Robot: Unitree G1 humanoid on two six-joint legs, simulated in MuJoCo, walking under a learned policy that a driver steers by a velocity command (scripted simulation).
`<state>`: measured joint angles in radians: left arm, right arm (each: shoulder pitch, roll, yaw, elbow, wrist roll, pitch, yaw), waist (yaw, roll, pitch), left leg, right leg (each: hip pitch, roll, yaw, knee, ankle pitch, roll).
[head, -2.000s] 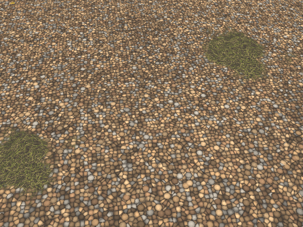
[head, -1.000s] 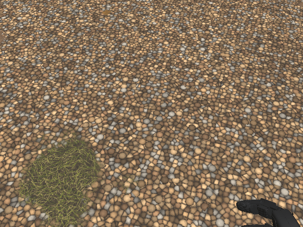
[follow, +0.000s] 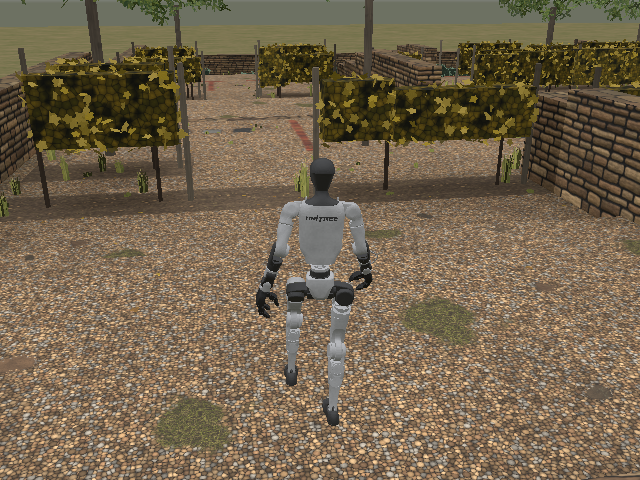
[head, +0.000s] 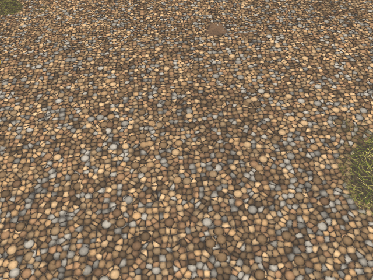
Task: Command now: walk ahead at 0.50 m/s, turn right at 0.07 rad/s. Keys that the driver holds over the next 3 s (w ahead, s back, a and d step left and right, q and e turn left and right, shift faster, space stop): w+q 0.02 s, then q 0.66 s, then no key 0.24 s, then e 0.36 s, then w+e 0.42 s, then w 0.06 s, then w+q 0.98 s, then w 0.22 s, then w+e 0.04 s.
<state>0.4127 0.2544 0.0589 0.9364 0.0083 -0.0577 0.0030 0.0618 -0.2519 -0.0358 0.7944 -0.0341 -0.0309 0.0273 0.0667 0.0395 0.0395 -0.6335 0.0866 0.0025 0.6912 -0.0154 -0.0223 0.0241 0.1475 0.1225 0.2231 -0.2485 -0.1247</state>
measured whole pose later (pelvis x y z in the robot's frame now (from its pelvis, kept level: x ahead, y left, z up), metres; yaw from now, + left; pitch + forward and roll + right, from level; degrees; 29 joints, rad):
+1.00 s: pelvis +0.20 -0.01 +0.00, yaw +24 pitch +0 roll +2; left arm 0.23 0.24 0.00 0.81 0.02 0.00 0.03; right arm 0.19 -0.31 -0.06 0.85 -0.01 0.08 -0.01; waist 0.02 0.05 0.05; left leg -0.30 -0.08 -0.13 0.81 -0.45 -0.05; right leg -0.18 0.04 0.05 0.40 -0.21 -0.05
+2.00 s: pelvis +0.42 -0.04 -0.02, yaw +1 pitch +1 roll +0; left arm 0.43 0.27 0.03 0.94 0.03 -0.06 0.01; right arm 0.07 -0.27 -0.01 0.78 -0.02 -0.03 0.04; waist 0.04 0.01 0.05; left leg -0.52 -0.03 0.10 0.56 -0.12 0.10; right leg 0.22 0.09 0.07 0.20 -0.41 -0.10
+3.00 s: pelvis +0.95 +0.04 -0.01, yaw +32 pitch +2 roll -1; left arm 0.46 0.24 0.03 0.92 0.02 -0.08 -0.01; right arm 0.01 -0.24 -0.01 0.71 -0.05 -0.01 0.06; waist 0.09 0.02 0.04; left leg -0.54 0.02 0.05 0.61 -0.15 0.08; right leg 0.06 0.00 -0.18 0.25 -0.34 0.00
